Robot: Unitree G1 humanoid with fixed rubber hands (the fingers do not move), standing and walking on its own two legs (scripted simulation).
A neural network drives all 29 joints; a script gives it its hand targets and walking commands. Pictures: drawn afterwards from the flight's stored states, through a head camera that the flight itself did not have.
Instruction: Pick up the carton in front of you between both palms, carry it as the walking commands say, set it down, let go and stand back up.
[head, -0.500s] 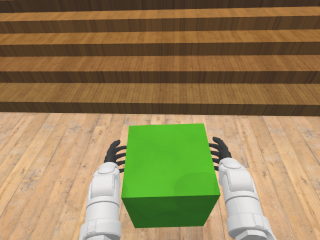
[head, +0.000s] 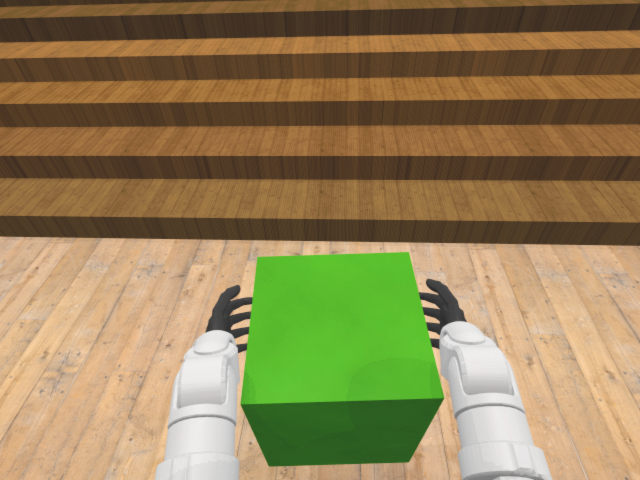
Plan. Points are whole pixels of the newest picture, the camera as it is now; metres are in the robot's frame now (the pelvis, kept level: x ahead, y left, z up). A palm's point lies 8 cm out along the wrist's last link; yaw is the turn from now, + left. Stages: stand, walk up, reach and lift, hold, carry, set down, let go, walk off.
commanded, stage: hold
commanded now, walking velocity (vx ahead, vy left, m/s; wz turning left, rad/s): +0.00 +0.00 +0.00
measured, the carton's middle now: (336, 363) +0.29 +0.00 -0.04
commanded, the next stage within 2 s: carry in 1.38 s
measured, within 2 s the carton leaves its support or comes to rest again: neither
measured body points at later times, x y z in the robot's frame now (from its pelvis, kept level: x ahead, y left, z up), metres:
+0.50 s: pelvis -0.01 +0.00 +0.00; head -0.06 +0.00 +0.45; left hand +0.29 +0.15 +0.04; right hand +0.29 -0.15 +0.04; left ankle +0.00 +0.13 -0.75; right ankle +0.01 -0.13 -0.75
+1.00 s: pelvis +0.00 +0.00 +0.00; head -0.05 +0.00 +0.45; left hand +0.29 +0.15 +0.04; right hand +0.29 -0.15 +0.04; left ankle +0.00 +0.13 -0.75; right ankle +0.01 -0.13 -0.75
